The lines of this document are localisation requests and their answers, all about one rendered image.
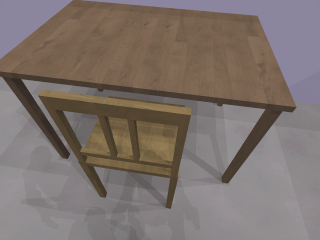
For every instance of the chair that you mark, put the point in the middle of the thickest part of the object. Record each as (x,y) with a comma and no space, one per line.
(131,135)

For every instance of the table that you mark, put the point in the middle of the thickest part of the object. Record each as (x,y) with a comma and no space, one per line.
(206,56)

